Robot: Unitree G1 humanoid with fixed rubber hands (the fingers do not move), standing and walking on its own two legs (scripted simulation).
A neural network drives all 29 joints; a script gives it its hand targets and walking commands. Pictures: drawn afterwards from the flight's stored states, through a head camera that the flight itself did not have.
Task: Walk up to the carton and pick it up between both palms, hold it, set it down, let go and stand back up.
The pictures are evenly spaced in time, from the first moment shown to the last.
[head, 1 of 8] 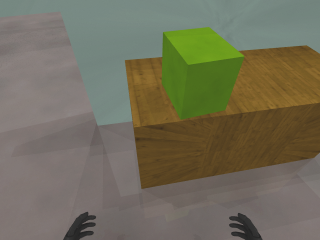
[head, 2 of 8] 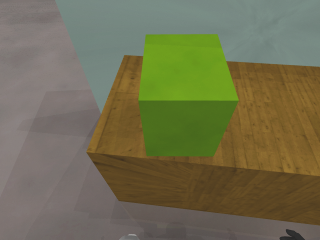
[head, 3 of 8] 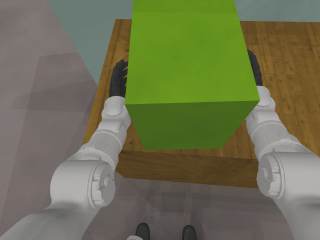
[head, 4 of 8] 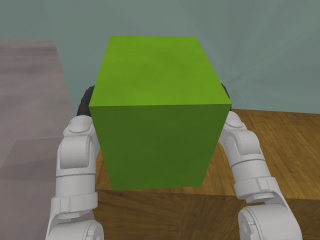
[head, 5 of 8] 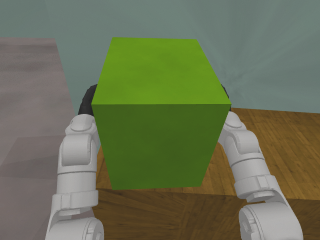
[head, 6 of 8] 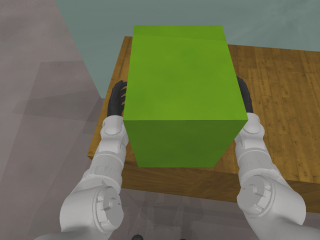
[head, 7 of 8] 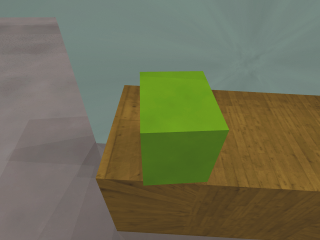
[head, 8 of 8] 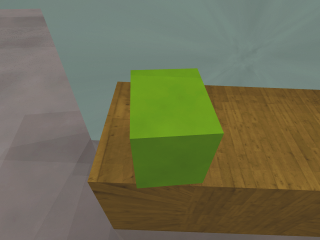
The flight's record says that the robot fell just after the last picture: no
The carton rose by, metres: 0.22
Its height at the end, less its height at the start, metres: +0.00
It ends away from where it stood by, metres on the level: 0.05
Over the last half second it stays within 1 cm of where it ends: yes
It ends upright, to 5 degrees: yes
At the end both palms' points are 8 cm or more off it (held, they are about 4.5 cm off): yes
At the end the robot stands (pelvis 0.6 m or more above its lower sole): yes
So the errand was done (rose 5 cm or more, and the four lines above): yes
